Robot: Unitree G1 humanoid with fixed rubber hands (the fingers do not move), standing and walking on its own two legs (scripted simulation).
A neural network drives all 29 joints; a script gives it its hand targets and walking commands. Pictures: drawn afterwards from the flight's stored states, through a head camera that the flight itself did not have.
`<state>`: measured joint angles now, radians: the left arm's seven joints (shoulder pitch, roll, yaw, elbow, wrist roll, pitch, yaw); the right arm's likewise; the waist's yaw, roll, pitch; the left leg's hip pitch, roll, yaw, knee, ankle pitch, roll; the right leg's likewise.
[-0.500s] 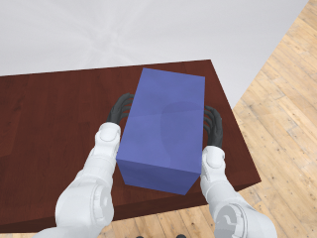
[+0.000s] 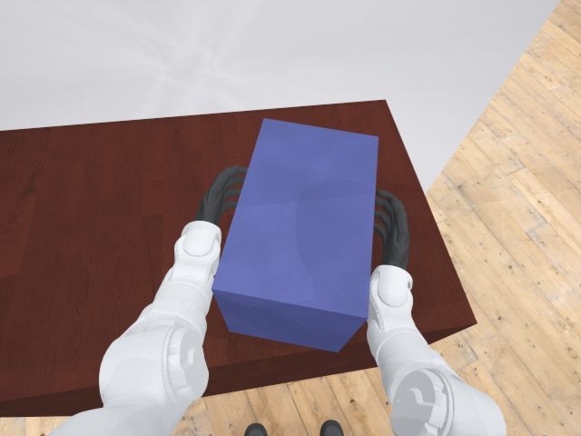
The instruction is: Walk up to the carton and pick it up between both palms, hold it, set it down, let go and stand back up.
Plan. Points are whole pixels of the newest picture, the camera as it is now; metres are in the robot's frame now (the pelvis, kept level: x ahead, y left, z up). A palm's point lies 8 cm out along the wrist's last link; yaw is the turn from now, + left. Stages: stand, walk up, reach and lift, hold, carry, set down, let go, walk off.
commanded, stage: set down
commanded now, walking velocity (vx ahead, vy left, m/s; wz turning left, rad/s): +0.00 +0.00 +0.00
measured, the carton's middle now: (301, 237) +0.39 -0.01 -0.03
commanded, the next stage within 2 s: none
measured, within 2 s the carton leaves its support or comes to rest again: neither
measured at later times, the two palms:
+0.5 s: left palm (211, 218) +0.41 +0.13 -0.01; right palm (391, 257) +0.35 -0.13 -0.01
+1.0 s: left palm (210, 222) +0.41 +0.13 -0.01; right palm (388, 263) +0.34 -0.13 -0.03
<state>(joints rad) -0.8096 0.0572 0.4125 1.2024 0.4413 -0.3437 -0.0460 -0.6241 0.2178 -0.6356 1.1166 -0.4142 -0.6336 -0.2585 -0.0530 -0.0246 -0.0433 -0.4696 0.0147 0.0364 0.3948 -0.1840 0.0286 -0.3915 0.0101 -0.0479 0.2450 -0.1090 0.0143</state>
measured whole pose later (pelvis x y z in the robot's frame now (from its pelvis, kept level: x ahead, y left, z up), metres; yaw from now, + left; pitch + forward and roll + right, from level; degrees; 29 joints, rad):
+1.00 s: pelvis -0.01 +0.00 +0.00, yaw +0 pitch +17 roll -2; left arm -0.83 0.06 0.52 1.21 0.50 -0.38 -0.06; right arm -0.69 0.19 -0.72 1.24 -0.48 -0.65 -0.27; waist -0.05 -0.02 -0.05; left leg -0.55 0.02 0.04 0.41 -0.17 0.03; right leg -0.48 0.01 -0.04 0.29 -0.11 0.01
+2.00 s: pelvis -0.06 +0.01 -0.03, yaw -1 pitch +20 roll -3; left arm -0.89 0.24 0.03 1.39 -0.04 -0.35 -0.04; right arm -0.74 0.08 -0.31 1.34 -0.08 -0.51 -0.31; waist -0.08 -0.02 -0.19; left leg -0.79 0.02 0.04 0.65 -0.20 0.04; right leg -0.73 0.00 -0.05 0.53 -0.15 0.02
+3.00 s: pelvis -0.08 +0.01 -0.02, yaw +0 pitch -1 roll -3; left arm -0.32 0.30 0.03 0.76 -0.13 -0.11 -0.12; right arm -0.12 0.13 -0.01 0.66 0.01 -0.36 -0.40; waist -0.04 -0.02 0.02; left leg -0.39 0.02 0.03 0.65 -0.24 0.04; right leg -0.32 0.01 -0.05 0.52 -0.17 0.02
